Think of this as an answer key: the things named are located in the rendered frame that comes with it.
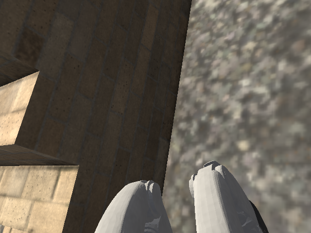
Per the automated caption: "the left robot shin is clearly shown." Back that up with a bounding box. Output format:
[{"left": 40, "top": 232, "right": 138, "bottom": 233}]
[{"left": 144, "top": 205, "right": 173, "bottom": 233}]

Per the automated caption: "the robot right foot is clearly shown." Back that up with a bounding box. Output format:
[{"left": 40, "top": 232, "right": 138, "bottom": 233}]
[{"left": 249, "top": 200, "right": 269, "bottom": 233}]

